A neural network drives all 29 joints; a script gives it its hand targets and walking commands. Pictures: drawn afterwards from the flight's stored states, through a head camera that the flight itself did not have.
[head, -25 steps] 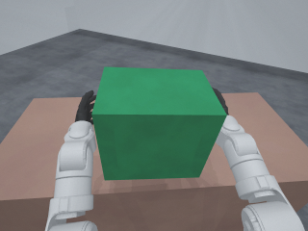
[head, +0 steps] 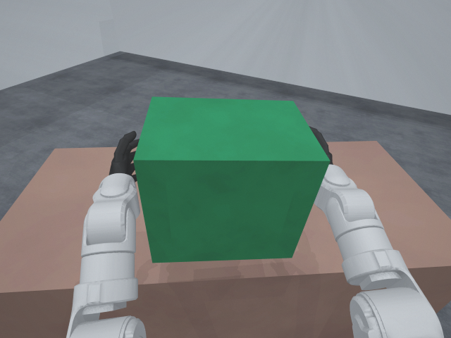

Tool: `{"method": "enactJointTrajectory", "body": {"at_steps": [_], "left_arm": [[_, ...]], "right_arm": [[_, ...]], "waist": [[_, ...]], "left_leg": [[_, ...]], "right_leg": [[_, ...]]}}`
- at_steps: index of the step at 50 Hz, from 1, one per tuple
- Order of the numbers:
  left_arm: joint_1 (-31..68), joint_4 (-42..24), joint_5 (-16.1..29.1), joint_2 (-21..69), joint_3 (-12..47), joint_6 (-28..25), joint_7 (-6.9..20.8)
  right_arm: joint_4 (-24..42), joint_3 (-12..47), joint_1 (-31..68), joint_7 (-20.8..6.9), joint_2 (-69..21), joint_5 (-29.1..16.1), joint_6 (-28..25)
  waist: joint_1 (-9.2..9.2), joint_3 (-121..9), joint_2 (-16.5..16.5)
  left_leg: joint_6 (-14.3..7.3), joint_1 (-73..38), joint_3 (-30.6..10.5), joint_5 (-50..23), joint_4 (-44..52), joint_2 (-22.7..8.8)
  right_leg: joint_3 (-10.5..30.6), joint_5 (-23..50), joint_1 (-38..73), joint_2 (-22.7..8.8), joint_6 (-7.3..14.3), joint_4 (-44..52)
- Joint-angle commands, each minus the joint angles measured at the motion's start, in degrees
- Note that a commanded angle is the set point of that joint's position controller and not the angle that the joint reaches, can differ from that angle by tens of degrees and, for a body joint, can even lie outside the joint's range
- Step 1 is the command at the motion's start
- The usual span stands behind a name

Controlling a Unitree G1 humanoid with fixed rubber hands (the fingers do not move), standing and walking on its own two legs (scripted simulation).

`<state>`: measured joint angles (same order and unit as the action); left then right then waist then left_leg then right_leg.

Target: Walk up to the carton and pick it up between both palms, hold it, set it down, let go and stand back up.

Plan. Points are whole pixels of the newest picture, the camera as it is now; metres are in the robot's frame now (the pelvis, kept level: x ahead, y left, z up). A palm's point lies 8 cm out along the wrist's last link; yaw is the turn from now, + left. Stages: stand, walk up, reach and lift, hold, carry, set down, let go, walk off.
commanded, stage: hold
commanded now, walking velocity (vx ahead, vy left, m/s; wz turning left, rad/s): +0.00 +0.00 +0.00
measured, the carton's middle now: (224, 180) +0.36 +0.00 +0.16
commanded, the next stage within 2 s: set down in 1.80 s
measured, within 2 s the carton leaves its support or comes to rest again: neither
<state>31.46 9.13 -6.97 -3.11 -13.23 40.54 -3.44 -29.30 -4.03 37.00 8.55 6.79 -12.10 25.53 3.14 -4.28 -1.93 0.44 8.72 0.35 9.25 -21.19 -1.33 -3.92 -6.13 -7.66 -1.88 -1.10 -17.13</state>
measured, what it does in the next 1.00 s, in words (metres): stands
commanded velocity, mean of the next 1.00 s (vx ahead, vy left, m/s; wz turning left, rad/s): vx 0.00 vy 0.00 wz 0.00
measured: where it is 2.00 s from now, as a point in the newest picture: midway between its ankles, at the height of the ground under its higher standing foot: outside the picture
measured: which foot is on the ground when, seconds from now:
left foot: down 0.00-1.00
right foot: down 0.00-1.00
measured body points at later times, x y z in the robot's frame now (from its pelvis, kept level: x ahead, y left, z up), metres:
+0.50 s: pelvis +0.01 +0.00 +0.00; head -0.04 +0.02 +0.45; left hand +0.38 +0.17 +0.18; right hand +0.38 -0.17 +0.18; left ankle +0.03 +0.12 -0.75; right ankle +0.04 -0.13 -0.75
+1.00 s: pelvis +0.01 +0.00 +0.00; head -0.03 +0.02 +0.45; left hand +0.37 +0.18 +0.18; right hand +0.38 -0.17 +0.17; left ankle +0.03 +0.12 -0.75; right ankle +0.04 -0.13 -0.75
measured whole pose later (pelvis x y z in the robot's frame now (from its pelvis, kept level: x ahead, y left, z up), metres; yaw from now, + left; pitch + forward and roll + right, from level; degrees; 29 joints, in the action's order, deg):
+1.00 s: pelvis +0.01 +0.00 +0.00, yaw +0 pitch -3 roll -1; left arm 28.0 3.4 -6.7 -2.9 -12.4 41.7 -3.1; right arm -22.8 -2.3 33.6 9.8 7.1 -13.7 27.2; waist 3.4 -4.0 -1.3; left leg 0.5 8.2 0.3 10.4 -21.4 -1.5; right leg -3.8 -6.9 -6.9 -1.7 -1.3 -16.8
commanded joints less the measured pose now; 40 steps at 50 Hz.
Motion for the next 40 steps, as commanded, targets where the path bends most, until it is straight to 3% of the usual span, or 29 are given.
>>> {"method": "enactJointTrajectory", "body": {"at_steps": [1, 6, 13, 25, 32, 40], "left_arm": [[52.3, -13.5, 10.8, 37.0, 31.7, -6.4, 8.7], [53.4, -14.2, 11.0, 37.5, 32.3, -6.7, 8.3], [53.1, -13.5, 10.8, 37.4, 32.0, -6.7, 8.3], [49.0, -18.5, 11.4, 36.2, 33.4, -6.3, 8.7], [49.0, -19.5, 10.8, 35.1, 33.3, -5.8, 9.0], [46.2, -21.5, 11.4, 34.7, 34.2, -5.1, 9.4]], "right_arm": [[24.1, 22.8, 53.1, -7.6, -38.9, -6.1, -5.1], [24.1, 23.1, 53.7, -7.9, -39.1, -6.6, -5.5], [22.8, 22.8, 53.1, -7.8, -38.9, -6.5, -5.5], [30.3, 27.1, 50.4, -6.0, -39.4, -8.9, -4.6], [30.3, 26.8, 48.8, -5.7, -39.2, -8.9, -3.8], [33.3, 28.2, 47.2, -4.9, -38.3, -9.6, -3.1]], "waist": [[0.87, -28.5, 3.6], [0.72, -29.6, 5.2], [0.82, -28.5, 4.1], [0.57, -31.0, 2.9], [0.53, -29.1, 3.9], [0.67, -29.7, 3.3]], "left_leg": [[1.6, -7.1, -1.9, -8.9, 3.0, 3.9], [1.9, -7.9, -2.0, -9.5, 2.6, 4.0], [1.6, -7.4, -2.0, -9.5, 2.5, 3.8], [1.9, -8.5, -1.9, -16.6, 0.9, 4.5], [1.9, -7.9, -1.8, -14.9, 1.4, 4.5], [2.2, -8.8, -1.8, -18.3, 0.7, 4.5]], "right_leg": [[2.0, 4.1, 7.4, 4.8, -0.2, 1.3], [1.9, 4.2, 6.8, 4.9, -0.1, 1.2], [2.0, 4.3, 7.0, 5.0, -0.3, 1.2], [2.5, 12.9, 10.3, 5.4, -1.3, 0.1], [2.4, 11.1, 9.6, 5.2, -1.3, 0.3], [2.4, 14.8, 10.5, 5.5, -1.4, -0.1]]}}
